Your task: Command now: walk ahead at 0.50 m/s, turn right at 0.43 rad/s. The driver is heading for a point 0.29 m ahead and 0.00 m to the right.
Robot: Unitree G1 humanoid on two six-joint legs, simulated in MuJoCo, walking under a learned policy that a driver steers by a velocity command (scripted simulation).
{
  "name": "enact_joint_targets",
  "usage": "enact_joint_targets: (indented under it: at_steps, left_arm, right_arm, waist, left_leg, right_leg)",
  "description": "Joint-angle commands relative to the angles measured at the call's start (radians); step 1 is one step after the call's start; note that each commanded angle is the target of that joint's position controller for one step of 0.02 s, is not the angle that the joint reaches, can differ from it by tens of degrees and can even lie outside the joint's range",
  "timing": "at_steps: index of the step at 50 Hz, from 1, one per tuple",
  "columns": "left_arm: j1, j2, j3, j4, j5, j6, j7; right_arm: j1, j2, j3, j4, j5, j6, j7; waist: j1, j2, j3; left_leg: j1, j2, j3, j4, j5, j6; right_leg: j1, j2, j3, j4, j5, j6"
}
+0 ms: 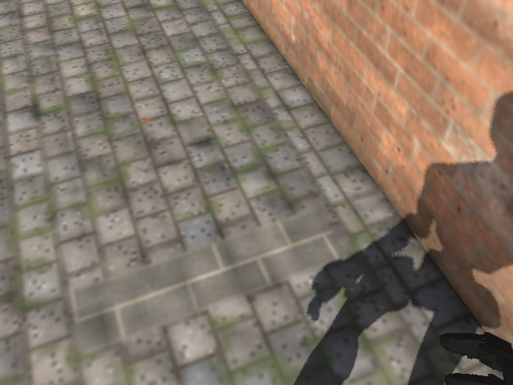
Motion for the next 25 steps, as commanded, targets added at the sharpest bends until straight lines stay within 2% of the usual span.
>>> enact_joint_targets:
  at_steps: [1, 2, 3, 4, 5, 7, 8, 9, 11, 13, 15, 17, 18, 19, 20, 21, 22, 23, 24, 25]
  left_arm:
    - [0.140, 0.038, -0.018, -0.076, -0.024, -0.029, -0.005]
    - [0.082, 0.119, -0.002, -0.064, -0.031, -0.030, -0.008]
    - [-0.030, 0.147, 0.003, -0.082, -0.020, -0.030, -0.008]
    - [-0.099, 0.138, 0.004, -0.104, -0.006, -0.033, -0.007]
    - [-0.124, 0.130, 0.009, -0.110, 0.004, -0.032, -0.005]
    - [-0.090, 0.099, 0.002, -0.114, 0.012, -0.022, -0.002]
    - [-0.078, 0.077, -0.004, -0.116, 0.016, -0.017, 0.000]
    - [-0.088, 0.045, -0.015, -0.126, 0.013, -0.017, -0.002]
    - [-0.133, 0.011, -0.036, -0.143, 0.018, -0.018, -0.008]
    - [-0.173, 0.031, -0.037, -0.154, 0.009, -0.013, -0.017]
    - [-0.214, 0.057, -0.034, -0.168, 0.005, -0.007, -0.022]
    - [-0.221, 0.074, -0.029, -0.175, 0.011, -0.006, -0.025]
    - [-0.204, 0.083, -0.027, -0.165, 0.023, -0.001, -0.019]
    - [-0.186, 0.118, -0.018, -0.167, 0.031, 0.003, -0.009]
    - [-0.144, 0.181, -0.012, -0.185, 0.060, 0.006, 0.007]
    - [-0.156, 0.174, -0.025, -0.194, 0.081, 0.020, 0.013]
    - [-0.135, 0.083, -0.047, -0.169, 0.069, 0.024, 0.002]
    - [-0.147, 0.074, -0.052, -0.161, 0.052, 0.022, -0.005]
    - [-0.181, 0.090, -0.047, -0.155, 0.045, 0.023, -0.005]
    - [-0.233, 0.106, -0.044, -0.161, 0.041, 0.024, -0.003]
  right_arm:
    - [0.390, -0.255, -0.084, 0.046, 0.003, 0.000, 0.002]
    - [0.335, -0.166, -0.060, 0.026, 0.025, 0.005, 0.002]
    - [0.275, -0.130, -0.048, 0.011, 0.021, 0.016, -0.003]
    - [0.223, -0.124, -0.041, 0.009, 0.006, 0.022, -0.004]
    - [0.189, -0.102, -0.030, 0.009, -0.005, 0.020, -0.004]
    - [0.165, -0.092, -0.019, 0.019, -0.015, 0.011, -0.001]
    - [0.161, -0.098, -0.020, 0.030, -0.011, 0.008, 0.001]
    - [0.152, -0.117, -0.023, 0.036, -0.006, 0.014, 0.000]
    - [0.148, -0.162, -0.032, 0.046, 0.004, 0.032, -0.006]
    - [0.178, -0.187, -0.035, 0.063, 0.012, 0.051, -0.010]
    - [0.193, -0.187, -0.030, 0.076, 0.018, 0.064, -0.010]
    - [0.184, -0.182, -0.022, 0.084, 0.025, 0.073, -0.011]
    - [0.194, -0.175, -0.015, 0.093, 0.028, 0.071, -0.007]
    - [0.219, -0.150, -0.004, 0.102, 0.021, 0.063, -0.004]
    - [0.224, -0.104, 0.018, 0.094, -0.010, 0.047, -0.001]
    - [0.363, -0.042, 0.040, 0.117, -0.019, 0.047, 0.001]
    - [0.327, -0.100, 0.029, 0.122, 0.003, 0.064, -0.004]
    - [0.265, -0.146, 0.019, 0.106, 0.011, 0.077, -0.007]
    - [0.241, -0.147, 0.016, 0.110, 0.009, 0.092, -0.015]
    - [0.241, -0.149, 0.016, 0.116, 0.003, 0.107, -0.021]
  waist:
    - [-0.136, 0.343, -0.381]
    - [-0.155, 0.213, -0.238]
    - [-0.162, 0.110, -0.130]
    - [-0.138, 0.060, -0.056]
    - [-0.111, 0.059, -0.017]
    - [-0.068, 0.086, -0.024]
    - [-0.053, 0.085, -0.036]
    - [-0.051, 0.083, -0.042]
    - [-0.068, 0.090, -0.076]
    - [-0.089, 0.104, -0.107]
    - [-0.102, 0.102, -0.104]
    - [-0.084, 0.099, -0.099]
    - [-0.069, 0.086, -0.100]
    - [-0.062, 0.068, -0.111]
    - [-0.050, -0.012, -0.167]
    - [-0.107, -0.203, -0.253]
    - [-0.065, -0.207, -0.269]
    - [-0.052, -0.174, -0.211]
    - [-0.060, -0.140, -0.183]
    - [-0.078, -0.130, -0.147]
  left_leg:
    - [0.865, 0.449, -0.785, -0.157, -0.352, 0.293]
    - [0.765, 0.420, -0.718, -0.189, -0.473, 0.261]
    - [0.623, 0.373, -0.549, -0.194, -0.416, 0.222]
    - [0.477, 0.331, -0.442, -0.219, -0.291, 0.209]
    - [0.381, 0.299, -0.357, -0.229, -0.093, 0.203]
    - [0.299, 0.269, -0.234, -0.224, 0.289, 0.212]
    - [0.287, 0.260, -0.181, -0.216, 0.432, 0.219]
    - [0.273, 0.249, -0.128, -0.211, 0.504, 0.224]
    - [0.246, 0.219, -0.055, -0.204, 0.560, 0.214]
    - [0.276, 0.216, -0.042, -0.193, 0.520, 0.203]
    - [0.309, 0.224, -0.052, -0.167, 0.448, 0.191]
    - [0.315, 0.221, -0.061, -0.112, 0.359, 0.164]
    - [0.302, 0.197, -0.061, -0.069, 0.276, 0.135]
    - [0.273, 0.156, -0.048, -0.008, 0.204, 0.093]
    - [0.177, 0.098, -0.007, 0.126, -0.031, 0.042]
    - [0.054, 0.043, 0.025, 0.303, -0.501, -0.022]
    - [0.019, 0.064, -0.014, 0.381, -0.682, -0.049]
    - [-0.020, 0.073, -0.018, 0.425, -0.678, -0.061]
    - [-0.027, 0.089, -0.016, 0.434, -0.632, -0.070]
    - [0.014, 0.100, -0.017, 0.396, -0.577, -0.083]
  right_leg:
    - [-0.605, -0.007, -0.055, 0.641, -0.089, 0.030]
    - [-0.690, -0.059, -0.025, 0.740, -0.024, 0.035]
    - [-0.687, -0.097, -0.060, 0.748, 0.059, 0.034]
    - [-0.655, -0.123, -0.077, 0.691, 0.116, 0.029]
    - [-0.604, -0.145, -0.079, 0.630, 0.140, 0.030]
    - [-0.504, -0.159, -0.115, 0.547, 0.111, 0.047]
    - [-0.482, -0.160, -0.134, 0.479, 0.109, 0.059]
    - [-0.455, -0.162, -0.160, 0.376, 0.122, 0.071]
    - [-0.353, -0.151, -0.203, 0.196, 0.238, 0.082]
    - [-0.297, -0.129, -0.219, 0.095, 0.343, 0.089]
    - [-0.274, -0.117, -0.216, 0.011, 0.384, 0.079]
    - [-0.206, -0.101, -0.223, -0.105, 0.441, 0.054]
    - [-0.132, -0.088, -0.229, -0.184, 0.490, 0.038]
    - [-0.041, -0.129, -0.187, -0.232, 0.592, 0.010]
    - [0.104, -0.297, -0.027, -0.198, 0.921, -0.049]
    - [0.209, -0.483, 0.151, -0.154, 1.130, -0.218]
    - [0.168, -0.483, 0.198, -0.203, 0.984, -0.263]
    - [0.135, -0.431, 0.169, -0.231, 0.844, -0.229]
    - [0.092, -0.400, 0.134, -0.251, 0.748, -0.193]
    - [0.006, -0.380, 0.097, -0.275, 0.707, -0.171]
